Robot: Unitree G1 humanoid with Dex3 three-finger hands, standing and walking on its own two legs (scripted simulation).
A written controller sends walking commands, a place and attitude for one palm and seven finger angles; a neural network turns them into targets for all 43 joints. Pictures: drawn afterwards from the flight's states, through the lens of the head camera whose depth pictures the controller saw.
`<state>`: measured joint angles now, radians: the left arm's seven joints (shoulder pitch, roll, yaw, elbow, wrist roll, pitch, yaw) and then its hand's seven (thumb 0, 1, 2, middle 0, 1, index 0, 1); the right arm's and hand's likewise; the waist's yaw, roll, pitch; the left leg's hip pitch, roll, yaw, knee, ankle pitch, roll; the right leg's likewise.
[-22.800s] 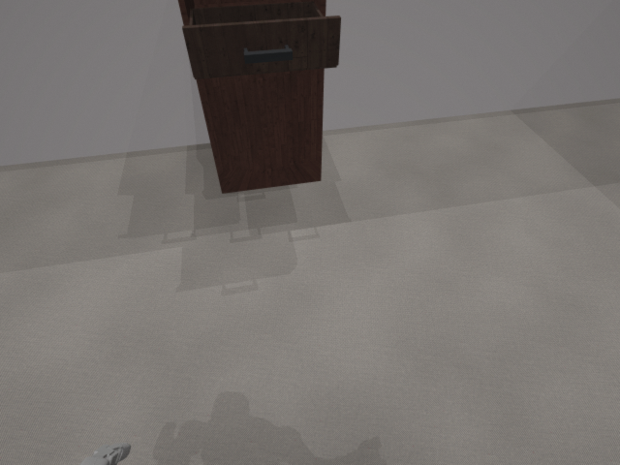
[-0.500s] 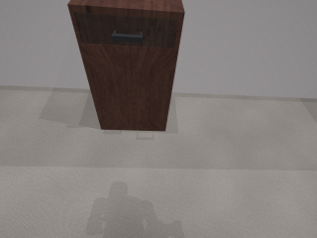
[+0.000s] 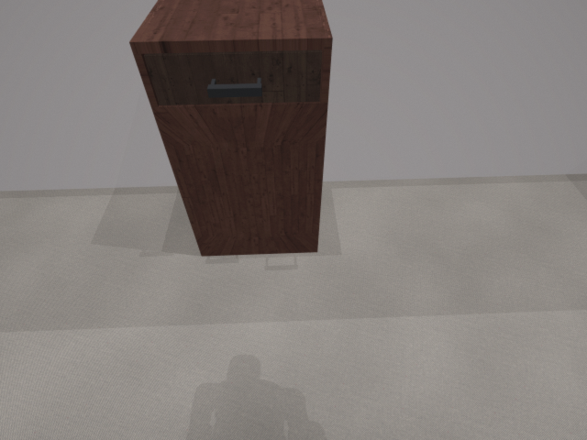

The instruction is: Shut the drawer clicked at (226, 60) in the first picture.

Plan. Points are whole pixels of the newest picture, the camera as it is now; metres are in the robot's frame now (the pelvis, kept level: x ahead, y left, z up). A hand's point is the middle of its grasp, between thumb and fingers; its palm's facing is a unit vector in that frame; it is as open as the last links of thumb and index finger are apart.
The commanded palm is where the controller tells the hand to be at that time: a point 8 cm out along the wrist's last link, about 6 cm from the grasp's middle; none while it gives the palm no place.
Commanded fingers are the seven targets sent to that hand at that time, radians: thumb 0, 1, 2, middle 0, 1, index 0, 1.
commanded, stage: let the arm hang, fingers relaxed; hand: left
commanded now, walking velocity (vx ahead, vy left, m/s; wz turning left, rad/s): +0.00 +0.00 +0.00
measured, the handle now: (235, 86) +0.93 +0.20 +0.02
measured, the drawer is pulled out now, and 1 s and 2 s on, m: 0.00 0.00 0.00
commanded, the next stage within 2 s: look to check the result in 0.28 s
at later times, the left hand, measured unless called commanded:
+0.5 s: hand out of the picture -0.01 +0.14 -0.17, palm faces +0.04 -0.98 -0.17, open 7.3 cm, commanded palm none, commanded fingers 0.00 0.90 0.90 -0.20 -0.30 -0.20 -0.30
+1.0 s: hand out of the picture +0.02 +0.13 -0.17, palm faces +0.04 -0.98 -0.17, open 7.3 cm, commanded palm none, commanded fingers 0.00 0.90 0.90 -0.20 -0.30 -0.20 -0.30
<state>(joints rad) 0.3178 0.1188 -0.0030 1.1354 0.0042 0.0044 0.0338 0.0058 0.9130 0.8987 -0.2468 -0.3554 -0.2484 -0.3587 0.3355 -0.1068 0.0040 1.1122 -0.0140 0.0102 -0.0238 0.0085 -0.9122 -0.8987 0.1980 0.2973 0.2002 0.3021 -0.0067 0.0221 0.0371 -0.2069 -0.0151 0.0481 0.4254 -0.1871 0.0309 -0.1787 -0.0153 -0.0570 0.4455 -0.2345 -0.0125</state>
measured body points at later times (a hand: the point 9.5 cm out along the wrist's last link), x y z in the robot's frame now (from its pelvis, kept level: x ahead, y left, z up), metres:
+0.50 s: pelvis +0.02 -0.01 +0.00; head +0.03 -0.02 +0.45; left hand -0.01 +0.19 -0.16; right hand -0.02 -0.21 -0.17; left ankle +0.03 +0.10 -0.74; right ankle +0.01 -0.11 -0.74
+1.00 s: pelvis +0.03 -0.02 +0.00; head +0.05 -0.03 +0.45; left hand +0.01 +0.18 -0.16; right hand +0.01 -0.22 -0.17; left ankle +0.03 +0.10 -0.74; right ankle +0.01 -0.11 -0.74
